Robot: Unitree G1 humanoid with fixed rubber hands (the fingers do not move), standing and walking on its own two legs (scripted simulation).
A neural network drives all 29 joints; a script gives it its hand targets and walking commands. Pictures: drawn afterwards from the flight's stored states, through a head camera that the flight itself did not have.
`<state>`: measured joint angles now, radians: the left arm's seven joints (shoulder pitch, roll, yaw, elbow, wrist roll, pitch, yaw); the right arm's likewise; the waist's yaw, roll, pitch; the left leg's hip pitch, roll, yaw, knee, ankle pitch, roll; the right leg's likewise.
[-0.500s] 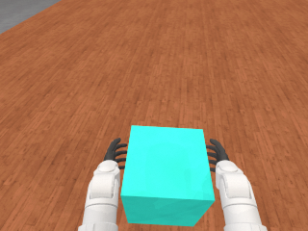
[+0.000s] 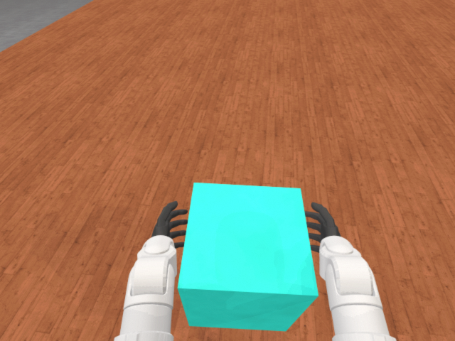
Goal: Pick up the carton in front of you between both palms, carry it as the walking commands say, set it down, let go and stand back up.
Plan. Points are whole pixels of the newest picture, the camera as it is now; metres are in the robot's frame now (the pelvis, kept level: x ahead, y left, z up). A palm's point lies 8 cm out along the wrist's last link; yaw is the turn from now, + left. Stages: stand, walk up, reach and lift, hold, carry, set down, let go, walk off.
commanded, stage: carry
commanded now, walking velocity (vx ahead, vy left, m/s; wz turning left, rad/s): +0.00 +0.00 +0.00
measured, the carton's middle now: (242, 260) +0.30 +0.01 -0.06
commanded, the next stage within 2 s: hold in 0.26 s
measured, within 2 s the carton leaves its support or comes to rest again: neither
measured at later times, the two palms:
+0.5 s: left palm (188, 238) +0.29 +0.10 +0.04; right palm (362, 267) +0.24 -0.19 +0.04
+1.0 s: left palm (189, 255) +0.35 +0.13 -0.13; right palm (316, 275) +0.30 -0.16 -0.12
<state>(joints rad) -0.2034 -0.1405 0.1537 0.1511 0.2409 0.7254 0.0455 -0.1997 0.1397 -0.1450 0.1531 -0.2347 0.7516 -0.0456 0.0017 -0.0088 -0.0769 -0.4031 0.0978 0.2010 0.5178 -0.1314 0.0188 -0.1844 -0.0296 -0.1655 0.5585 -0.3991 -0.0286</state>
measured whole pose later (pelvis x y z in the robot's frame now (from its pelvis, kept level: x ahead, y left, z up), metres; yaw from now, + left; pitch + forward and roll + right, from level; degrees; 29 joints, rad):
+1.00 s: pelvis -0.05 +0.07 -0.05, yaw -14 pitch +21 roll -2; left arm -0.62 -0.21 0.45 0.47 0.38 0.23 0.06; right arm -0.68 0.13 -0.49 0.62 -0.36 0.19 0.00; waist 0.02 -0.03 0.10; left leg -1.04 0.00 -0.03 0.86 -0.19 0.01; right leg -0.92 0.03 0.07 0.92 -0.38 0.03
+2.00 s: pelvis -0.09 +0.07 -0.30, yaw -20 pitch +47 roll -7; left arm -1.17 0.15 0.43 0.73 0.23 0.28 -0.01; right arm -1.14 0.07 -0.43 0.71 -0.13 0.25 -0.22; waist 0.09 -0.09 -0.02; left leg -2.24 0.01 -0.10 1.80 -0.38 -0.02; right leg -2.07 0.11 0.01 1.88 -0.63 0.07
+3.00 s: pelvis -0.11 +0.07 -0.38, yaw -22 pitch +38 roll -3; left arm -1.44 0.40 0.39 1.03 0.12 0.21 -0.10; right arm -1.46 -0.06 -0.32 0.95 -0.06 0.18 -0.15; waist 0.13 -0.08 0.34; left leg -2.33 0.06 -0.08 2.05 -0.39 -0.01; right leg -2.20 0.20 0.05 2.15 -0.64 0.11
